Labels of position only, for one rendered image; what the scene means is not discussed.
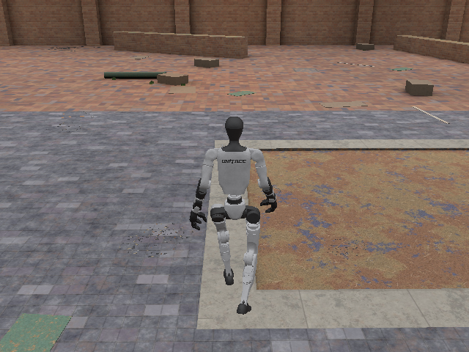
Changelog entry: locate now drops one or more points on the robot torso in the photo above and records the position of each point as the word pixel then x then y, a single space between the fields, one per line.
pixel 233 176

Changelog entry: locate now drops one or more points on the right robot hand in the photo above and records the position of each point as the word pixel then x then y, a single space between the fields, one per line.
pixel 273 205

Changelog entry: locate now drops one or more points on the right robot upper arm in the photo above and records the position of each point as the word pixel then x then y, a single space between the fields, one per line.
pixel 261 169

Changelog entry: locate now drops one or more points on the robot left thigh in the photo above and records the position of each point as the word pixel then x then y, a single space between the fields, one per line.
pixel 217 213

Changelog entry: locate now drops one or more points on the right robot forearm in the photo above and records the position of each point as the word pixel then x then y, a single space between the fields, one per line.
pixel 269 193

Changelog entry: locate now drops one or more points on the left robot hand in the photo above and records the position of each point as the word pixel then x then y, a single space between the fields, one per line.
pixel 193 219

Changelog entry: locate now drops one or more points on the left robot upper arm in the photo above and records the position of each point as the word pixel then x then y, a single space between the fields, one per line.
pixel 207 167

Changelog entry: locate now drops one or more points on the left robot forearm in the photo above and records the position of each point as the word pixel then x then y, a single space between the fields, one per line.
pixel 199 198

